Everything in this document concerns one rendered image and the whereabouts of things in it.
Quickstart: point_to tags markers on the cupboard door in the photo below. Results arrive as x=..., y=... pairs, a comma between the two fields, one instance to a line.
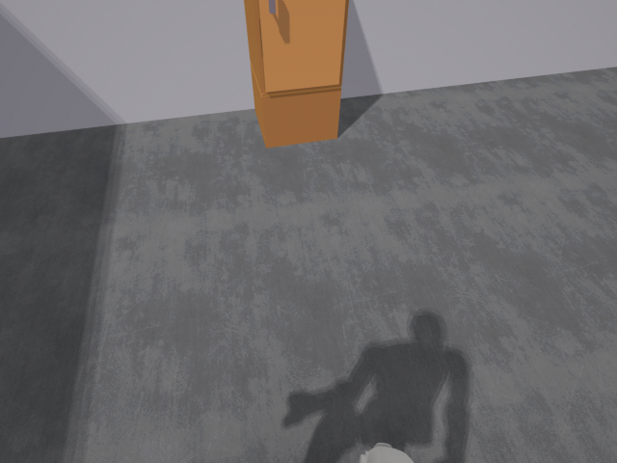
x=301, y=43

